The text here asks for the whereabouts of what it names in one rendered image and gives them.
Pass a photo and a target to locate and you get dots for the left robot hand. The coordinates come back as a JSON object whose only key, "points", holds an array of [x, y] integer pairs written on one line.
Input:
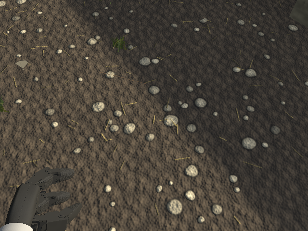
{"points": [[30, 200]]}

